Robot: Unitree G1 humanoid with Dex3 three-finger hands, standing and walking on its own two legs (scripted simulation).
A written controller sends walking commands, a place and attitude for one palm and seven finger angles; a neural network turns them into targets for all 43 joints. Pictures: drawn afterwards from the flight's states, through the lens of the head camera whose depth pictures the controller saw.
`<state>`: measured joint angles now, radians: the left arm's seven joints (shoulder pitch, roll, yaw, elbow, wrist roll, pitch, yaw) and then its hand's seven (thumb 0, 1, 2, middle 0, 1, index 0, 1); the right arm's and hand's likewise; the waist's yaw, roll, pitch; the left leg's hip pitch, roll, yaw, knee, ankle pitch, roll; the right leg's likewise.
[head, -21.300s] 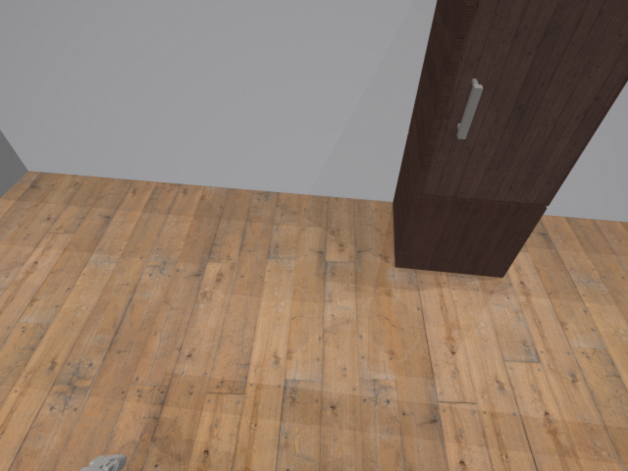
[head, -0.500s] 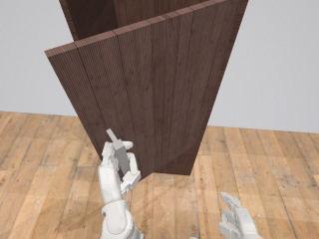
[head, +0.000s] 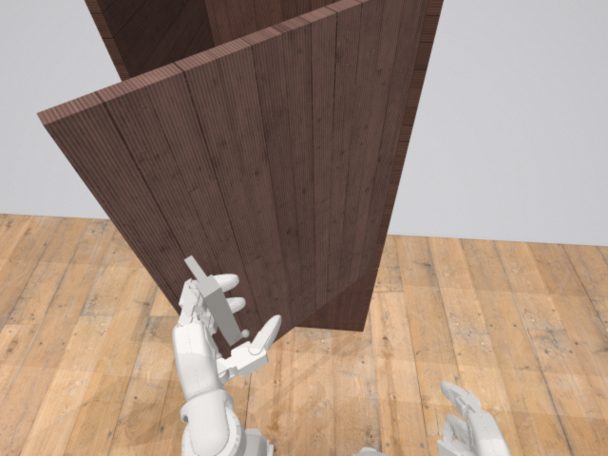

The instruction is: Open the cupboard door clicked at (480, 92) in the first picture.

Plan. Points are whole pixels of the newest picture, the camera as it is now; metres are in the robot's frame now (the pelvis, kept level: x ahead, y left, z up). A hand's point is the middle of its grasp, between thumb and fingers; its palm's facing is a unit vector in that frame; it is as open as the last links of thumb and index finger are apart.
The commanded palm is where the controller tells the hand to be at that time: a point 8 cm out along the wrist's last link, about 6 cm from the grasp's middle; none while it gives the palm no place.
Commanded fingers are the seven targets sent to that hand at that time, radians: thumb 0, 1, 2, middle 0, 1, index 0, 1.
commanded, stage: open thumb and fingers to let go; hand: left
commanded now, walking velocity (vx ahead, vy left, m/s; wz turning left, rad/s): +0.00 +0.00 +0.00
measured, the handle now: (214, 302) +0.30 +0.13 +0.05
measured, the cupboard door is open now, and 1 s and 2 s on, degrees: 43 47 46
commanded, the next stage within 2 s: slide the hand sideways off the handle in 0.46 s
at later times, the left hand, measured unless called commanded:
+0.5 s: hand (242, 335) +0.26 +0.09 +0.05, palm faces +0.27 -0.96 +0.00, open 14.6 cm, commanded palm +0.22 +0.13 +0.05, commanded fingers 0.00 -0.50 0.30 -0.15 -0.30 -0.15 -0.30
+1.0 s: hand (229, 386) +0.20 +0.09 +0.05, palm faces -0.11 -0.99 +0.01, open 16.3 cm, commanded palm +0.18 +0.15 +0.05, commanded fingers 0.00 -0.50 0.30 -0.15 -0.30 -0.15 -0.30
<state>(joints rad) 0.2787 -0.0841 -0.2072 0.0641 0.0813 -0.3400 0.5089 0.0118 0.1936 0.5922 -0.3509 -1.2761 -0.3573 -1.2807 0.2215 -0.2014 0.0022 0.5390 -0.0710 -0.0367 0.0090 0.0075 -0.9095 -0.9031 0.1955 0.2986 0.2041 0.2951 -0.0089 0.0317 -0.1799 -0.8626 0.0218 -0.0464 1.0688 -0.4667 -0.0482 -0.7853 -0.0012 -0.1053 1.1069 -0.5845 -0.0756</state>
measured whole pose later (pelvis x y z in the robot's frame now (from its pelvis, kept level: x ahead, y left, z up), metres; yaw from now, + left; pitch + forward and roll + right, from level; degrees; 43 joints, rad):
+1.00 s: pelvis -0.02 +0.05 -0.02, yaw -2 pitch +14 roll -1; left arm 0.44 0.05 -0.30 -0.15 0.03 -0.38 0.13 -0.01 -0.50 0.30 -0.16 -0.31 -0.16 -0.32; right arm 0.26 -0.21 0.02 0.38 -0.02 -0.01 0.03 0.01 -0.91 -0.90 0.20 0.30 0.20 0.30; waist -0.01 0.04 -0.16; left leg -0.94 0.01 0.00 1.20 -0.51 0.01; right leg -0.86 -0.02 -0.05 1.20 -0.59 -0.01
